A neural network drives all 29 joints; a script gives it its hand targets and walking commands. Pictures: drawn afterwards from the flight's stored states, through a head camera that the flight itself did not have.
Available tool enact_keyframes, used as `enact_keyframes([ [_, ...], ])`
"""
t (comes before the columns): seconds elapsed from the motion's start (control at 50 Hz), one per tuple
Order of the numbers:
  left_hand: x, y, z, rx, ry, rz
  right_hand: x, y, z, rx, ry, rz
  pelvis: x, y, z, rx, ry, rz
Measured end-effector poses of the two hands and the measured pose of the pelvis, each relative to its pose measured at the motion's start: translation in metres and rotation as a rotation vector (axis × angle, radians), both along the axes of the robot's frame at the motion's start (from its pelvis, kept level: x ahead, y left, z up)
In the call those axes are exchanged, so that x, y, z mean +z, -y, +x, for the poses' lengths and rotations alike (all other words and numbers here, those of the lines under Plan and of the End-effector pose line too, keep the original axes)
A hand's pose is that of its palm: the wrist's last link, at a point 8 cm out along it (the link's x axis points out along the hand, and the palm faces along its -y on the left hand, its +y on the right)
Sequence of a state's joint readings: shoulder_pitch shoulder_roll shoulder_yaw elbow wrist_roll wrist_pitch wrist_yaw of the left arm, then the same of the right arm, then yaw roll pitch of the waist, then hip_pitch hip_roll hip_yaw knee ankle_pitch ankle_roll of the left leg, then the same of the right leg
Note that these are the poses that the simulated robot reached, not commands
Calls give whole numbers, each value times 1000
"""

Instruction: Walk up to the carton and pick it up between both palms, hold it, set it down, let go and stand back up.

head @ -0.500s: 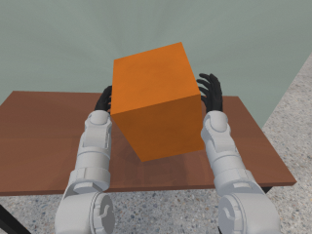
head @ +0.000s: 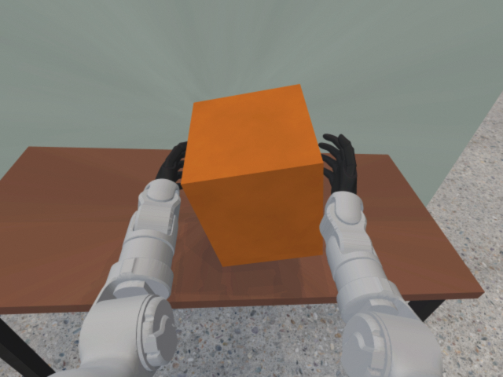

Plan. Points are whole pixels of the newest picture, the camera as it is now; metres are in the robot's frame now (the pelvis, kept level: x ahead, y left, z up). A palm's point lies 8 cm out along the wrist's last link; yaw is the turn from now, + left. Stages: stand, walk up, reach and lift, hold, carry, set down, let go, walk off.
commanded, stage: set down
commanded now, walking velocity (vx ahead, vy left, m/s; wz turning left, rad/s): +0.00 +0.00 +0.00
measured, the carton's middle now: (259, 180) +0.45 -0.07 +0.10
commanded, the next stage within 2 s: none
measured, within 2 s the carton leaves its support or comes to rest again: rests again in 1.66 s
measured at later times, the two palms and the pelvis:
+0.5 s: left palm (175, 182) +0.44 +0.09 +0.11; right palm (336, 191) +0.38 -0.19 +0.13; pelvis +0.02 -0.01 +0.00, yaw -1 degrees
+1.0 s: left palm (179, 189) +0.45 +0.09 +0.09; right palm (333, 211) +0.37 -0.19 +0.09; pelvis +0.02 +0.01 +0.00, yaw -3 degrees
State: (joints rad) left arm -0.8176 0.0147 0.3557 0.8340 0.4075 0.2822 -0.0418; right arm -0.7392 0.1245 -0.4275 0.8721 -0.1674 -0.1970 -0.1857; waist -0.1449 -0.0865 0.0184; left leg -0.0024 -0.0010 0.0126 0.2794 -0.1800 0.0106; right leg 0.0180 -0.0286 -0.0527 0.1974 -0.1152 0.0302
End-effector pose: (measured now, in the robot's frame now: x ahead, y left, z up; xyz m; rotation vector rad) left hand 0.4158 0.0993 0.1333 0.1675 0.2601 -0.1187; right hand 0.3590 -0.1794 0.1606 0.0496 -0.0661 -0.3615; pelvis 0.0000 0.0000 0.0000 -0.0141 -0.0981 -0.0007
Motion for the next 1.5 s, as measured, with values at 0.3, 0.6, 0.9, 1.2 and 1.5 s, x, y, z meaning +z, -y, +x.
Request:
enact_keyframes([
  [0.3,-31,12,6,11,-56,-20,-35,11,4,-19,-78,41,1,5,0,-23,-74,7],
  [0.6,-25,7,37,-27,-28,-45,-34,5,23,-46,-98,11,1,6,21,-13,-88,2],
  [0.9,-61,10,33,-40,-73,-22,-77,3,9,-104,-164,49,0,-7,21,-42,-182,-8],
  [1.2,-45,15,30,-75,-79,-35,-72,11,-1,-100,-195,50,1,-3,6,-43,-131,2],
  [1.5,-57,20,35,-55,-63,-51,-91,13,-3,-110,-223,45,0,2,7,-40,-203,6],
])
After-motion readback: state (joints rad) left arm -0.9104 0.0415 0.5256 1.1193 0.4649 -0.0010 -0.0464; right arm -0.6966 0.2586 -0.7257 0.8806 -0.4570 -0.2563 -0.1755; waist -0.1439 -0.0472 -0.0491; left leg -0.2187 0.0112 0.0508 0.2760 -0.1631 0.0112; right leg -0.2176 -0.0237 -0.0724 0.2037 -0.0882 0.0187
